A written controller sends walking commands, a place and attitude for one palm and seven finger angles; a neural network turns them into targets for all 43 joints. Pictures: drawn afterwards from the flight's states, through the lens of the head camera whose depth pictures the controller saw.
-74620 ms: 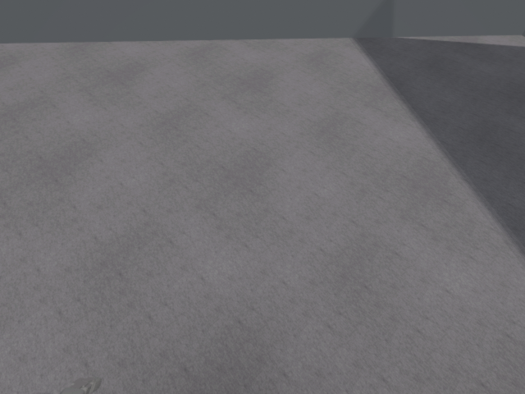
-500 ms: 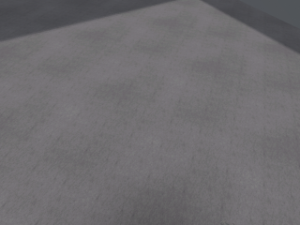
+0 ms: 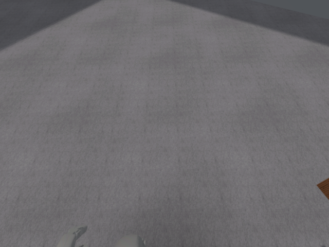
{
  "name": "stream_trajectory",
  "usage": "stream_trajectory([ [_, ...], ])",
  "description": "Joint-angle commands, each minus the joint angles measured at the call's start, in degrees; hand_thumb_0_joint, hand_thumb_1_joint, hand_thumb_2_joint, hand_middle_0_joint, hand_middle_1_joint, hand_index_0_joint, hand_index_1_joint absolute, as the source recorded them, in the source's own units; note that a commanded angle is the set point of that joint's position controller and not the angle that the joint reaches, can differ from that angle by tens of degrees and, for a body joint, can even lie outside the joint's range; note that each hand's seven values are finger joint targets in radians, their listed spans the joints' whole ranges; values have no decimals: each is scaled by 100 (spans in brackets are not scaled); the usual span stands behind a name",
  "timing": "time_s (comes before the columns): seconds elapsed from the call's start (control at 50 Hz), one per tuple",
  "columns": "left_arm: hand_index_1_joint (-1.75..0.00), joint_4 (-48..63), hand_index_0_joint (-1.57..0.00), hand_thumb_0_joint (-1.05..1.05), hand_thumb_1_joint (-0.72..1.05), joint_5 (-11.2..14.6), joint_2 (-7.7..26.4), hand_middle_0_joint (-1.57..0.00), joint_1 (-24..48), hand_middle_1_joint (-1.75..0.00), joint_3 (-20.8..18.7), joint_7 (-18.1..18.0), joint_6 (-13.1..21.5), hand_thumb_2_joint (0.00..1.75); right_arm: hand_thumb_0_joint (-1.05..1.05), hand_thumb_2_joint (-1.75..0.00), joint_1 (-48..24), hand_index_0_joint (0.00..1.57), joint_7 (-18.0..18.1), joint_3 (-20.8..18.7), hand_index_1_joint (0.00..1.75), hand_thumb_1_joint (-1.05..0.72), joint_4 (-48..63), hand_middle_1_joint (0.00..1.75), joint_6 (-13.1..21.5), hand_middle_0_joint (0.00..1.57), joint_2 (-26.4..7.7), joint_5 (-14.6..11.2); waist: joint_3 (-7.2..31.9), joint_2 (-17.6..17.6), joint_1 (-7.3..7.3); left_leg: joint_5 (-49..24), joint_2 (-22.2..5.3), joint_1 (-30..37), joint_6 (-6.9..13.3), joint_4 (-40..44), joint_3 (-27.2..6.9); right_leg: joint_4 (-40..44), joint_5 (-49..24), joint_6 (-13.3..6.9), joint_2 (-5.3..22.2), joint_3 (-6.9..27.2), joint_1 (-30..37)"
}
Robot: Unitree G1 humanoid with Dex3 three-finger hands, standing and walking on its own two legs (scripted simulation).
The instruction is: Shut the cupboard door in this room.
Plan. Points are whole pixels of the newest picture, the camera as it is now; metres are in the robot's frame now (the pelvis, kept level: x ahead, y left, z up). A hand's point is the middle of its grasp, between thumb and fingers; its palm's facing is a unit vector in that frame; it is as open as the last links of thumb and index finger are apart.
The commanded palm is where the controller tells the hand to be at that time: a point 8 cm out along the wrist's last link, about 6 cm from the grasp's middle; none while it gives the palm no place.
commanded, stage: turn to face it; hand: left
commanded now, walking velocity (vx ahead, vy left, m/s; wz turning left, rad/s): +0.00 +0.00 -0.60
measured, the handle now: out of the picture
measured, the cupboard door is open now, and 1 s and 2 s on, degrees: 56 56 56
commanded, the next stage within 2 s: take the last steps up to it in 1.88 s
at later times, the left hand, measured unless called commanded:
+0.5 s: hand (102, 224) +0.19 +0.20 -0.15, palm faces -0.30 -0.93 -0.21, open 7.4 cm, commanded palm none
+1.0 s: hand (119, 210) +0.24 +0.16 -0.17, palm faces -0.53 -0.82 -0.19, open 7.4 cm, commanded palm none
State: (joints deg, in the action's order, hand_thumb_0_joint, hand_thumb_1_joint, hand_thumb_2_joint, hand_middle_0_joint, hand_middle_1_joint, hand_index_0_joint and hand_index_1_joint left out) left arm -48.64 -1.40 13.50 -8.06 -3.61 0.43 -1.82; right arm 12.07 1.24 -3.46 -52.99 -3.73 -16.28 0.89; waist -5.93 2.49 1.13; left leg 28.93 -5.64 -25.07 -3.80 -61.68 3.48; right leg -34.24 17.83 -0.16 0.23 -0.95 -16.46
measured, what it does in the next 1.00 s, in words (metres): steps on the spot, turning right: left foot, then right foot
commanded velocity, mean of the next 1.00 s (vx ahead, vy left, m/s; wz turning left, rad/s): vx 0.00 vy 0.00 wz -0.60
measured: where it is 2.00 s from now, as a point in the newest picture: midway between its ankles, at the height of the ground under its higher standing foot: outside the picture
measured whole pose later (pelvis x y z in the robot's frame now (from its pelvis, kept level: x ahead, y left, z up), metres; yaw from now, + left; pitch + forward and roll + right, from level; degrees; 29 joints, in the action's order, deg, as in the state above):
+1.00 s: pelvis +0.06 +0.03 +0.00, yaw -36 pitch +1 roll -1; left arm -51.3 -1.2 14.4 -11.5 -4.5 0.8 -4.4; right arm 10.0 1.1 -1.1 -48.9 -0.3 -12.6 1.4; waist -3.9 -2.9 -0.6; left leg 17.2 -2.8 -18.6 0.5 -34.9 3.9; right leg -47.1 27.8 1.2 -2.9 5.2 -22.4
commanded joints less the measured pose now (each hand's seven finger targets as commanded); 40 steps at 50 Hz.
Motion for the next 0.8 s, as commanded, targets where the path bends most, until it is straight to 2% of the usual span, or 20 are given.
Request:
stream_trajectory([
  [0.0, -30, 385, -20, 0, 90, -6, 1162, -20, -83, -30, -275, -97, 52, 90, 0, -90, -92, 20, -25, -58, 30, -90, 626, 30, 206, 20, -300, -5, 909, -1124, -103, -490, 32, -459, -124, 33, -215, 1280, -2505, -979, 1308, 1346, 692],
  [0.1, -30, 378, -20, 0, 90, -47, 1258, -20, -40, -30, -341, -59, 8, 90, 0, -90, 36, 20, -19, -48, 30, -90, 688, 30, 263, 20, -220, -41, 735, -1237, -89, -484, 297, 213, -67, 1675, -109, 1247, -1777, -999, 1211, 1826, 264],
  [0.14, -30, 398, -20, 0, 90, -3, 1202, -20, 138, -30, -345, -46, -30, 90, 0, -90, 473, 20, 22, -41, 30, -90, 571, 30, 318, 20, -240, -51, 783, -1149, 139, -1191, 395, 993, -38, 2786, -62, 918, -1560, -739, 1010, 1879, -130],
  [0.16, -30, 410, -20, 0, 90, 33, 1043, -20, 173, -30, -309, -36, -65, 90, 0, -90, 699, 20, 31, -52, 30, -90, 509, 30, 367, 20, -363, -49, 839, -838, 235, -1582, 274, 1634, 12, 3602, -225, 565, -1051, -469, 727, 1691, -570],
  [0.18, -30, 516, -20, 0, 90, 90, 667, -20, 29, -30, -244, -5, -113, 90, 0, -90, 887, 20, 60, -123, 30, -90, 491, 30, 442, 20, -857, 39, 919, 638, 244, -1504, -815, 2071, 375, 4436, -1444, -450, 161, -116, -53, 1068, -1239],
  [0.2, -30, 632, -20, 0, 90, 100, 496, -20, -57, -30, -202, 38, -104, 90, 0, -90, 956, 20, 93, -185, 30, -90, 598, 30, 436, 20, -1287, 90, 895, 1696, 219, -1875, -2084, 1962, 1038, 4771, -2642, -1862, 1834, 156, -407, 245, -1669],
  [0.22, -30, 591, -20, 0, 90, 32, 692, -20, 25, -30, -230, 69, -104, 90, 0, -90, 799, 20, 94, -157, 30, -90, 653, 30, 446, 20, -1219, 112, 817, 1080, 225, -1507, -2272, 1423, 1323, 4832, -2663, -2775, 1745, 137, -119, 465, -1514],
  [0.26, -30, 480, -20, 0, 90, 0, 703, -20, 86, -30, -294, 163, -106, 90, 0, -90, 241, 20, 116, -75, 30, -90, 778, 30, 474, 20, -937, 108, 574, 966, -29, -2217, -1821, 1187, 1232, 4628, -1846, -3395, 1212, 237, 128, 327, -1617],
  [0.3, -30, 389, -20, 0, 90, 35, 512, -20, 112, -30, -247, 212, -141, 90, 0, -90, 184, 20, 140, -48, 30, -90, 725, 30, 454, 20, -742, 118, 565, 718, -54, -3498, -1443, 1610, 1098, 4282, -822, -3032, 955, 323, 175, 109, -1564],
  [0.42, -30, 433, -20, 0, 90, 47, 301, -20, 328, -30, -162, 221, -123, 90, 0, -90, 650, 20, 105, -148, 30, -90, 442, 30, 401, 20, -811, 93, 897, 951, 176, -4560, -1463, 2239, 1074, 3799, -19, -1419, 825, 250, 34, -374, -902],
  [0.46, -30, 429, -20, 0, 90, 36, 342, -20, 286, -30, -155, 203, -99, 90, 0, -90, 587, 20, 66, -191, 30, -90, 441, 30, 370, 20, -838, 90, 825, 1152, 175, -4368, -1559, 2080, 1026, 3679, 74, -912, 766, 184, 10, -479, -572],
  [0.5, -30, 353, -20, 0, 90, 38, 403, -20, 6, -30, -175, 191, -65, 90, 0, -90, 409, 20, 48, -211, 30, -90, 448, 30, 347, 20, -885, 68, 853, 947, -34, -3909, -1490, 1786, 796, 3322, 256, 88, 31, 88, -53, -543, 81],
  [0.52, -30, 242, -20, 0, 90, 23, 544, -20, -334, -30, -214, 171, -34, 90, 0, -90, 305, 20, 29, -227, 30, -90, 476, 30, 334, 20, -881, 36, 920, 643, -215, -3429, -1327, 1395, 564, 2820, 443, 789, -664, 6, -18, -498, 740],
  [0.54, -30, 128, -20, 0, 90, -22, 1000, -20, -721, -30, -294, 112, 25, 90, 0, -90, 310, 20, -16, -202, 30, -90, 559, 30, 329, 20, -630, -29, 1124, -468, -398, -2274, -909, 469, 219, 1821, 795, 1296, -1592, -295, 835, 528, 1777],
  [0.56, -30, 38, -20, 0, 90, -27, 1539, -20, -1036, -30, -398, 21, 84, 90, 0, -90, -61, 20, -50, -70, 30, -90, 856, 30, 308, 20, -169, -21, 944, -1982, -589, 721, 3, -954, -67, 504, 804, 1467, -3459, -921, 2119, 2281, 2020],
  [0.58, -30, 22, -20, 0, 90, 51, 1639, -20, -1179, -30, -388, -42, 50, 90, 0, -90, -312, 20, 19, -51, 30, -90, 947, 30, 206, 20, -314, -18, 830, -1506, -665, 769, -17, -1105, -30, -236, -60, 1463, -3583, -1287, 2298, 2326, 1562],
  [0.6, -30, 51, -20, 0, 90, 26, 1474, -20, -850, -30, -408, -100, 67, 90, 0, -90, -341, 20, 60, -69, 30, -90, 875, 30, 194, 20, -279, -24, 813, -1997, -480, 512, -31, -1379, -39, -613, -313, 1531, -3140, -1292, 2003, 2474, 1467],
  [0.66, -30, 300, -20, 0, 90, 32, 1019, -20, -26, -30, -270, -114, 57, 90, 0, -90, -98, 20, -12, -90, 30, -90, 599, 30, 197, 20, -353, 0, 791, -1191, -64, -544, -115, -865, -118, -434, -370, 1433, -2383, -1018, 1357, 1460, 939],
  [0.7, -30, 312, -20, 0, 90, 18, 1039, -20, -127, -30, -258, -87, 87, 90, 0, -90, -91, 20, -31, -84, 30, -90, 568, 30, 173, 20, -268, 9, 802, -986, -81, -692, 18, -556, -144, -52, -254, 1438, -2292, -986, 1226, 1393, 663],
  [0.78, -30, 266, -20, 0, 90, -25, 1158, -20, -257, -30, -306, -69, 65, 90, 0, -90, -217, 20, -28, -59, 30, -90, 700, 30, 219, 20, -195, -20, 774, -919, -160, -539, 221, -277, -129, 1084, -181, 1389, -2022, -1091, 1203, 1789, 663],
])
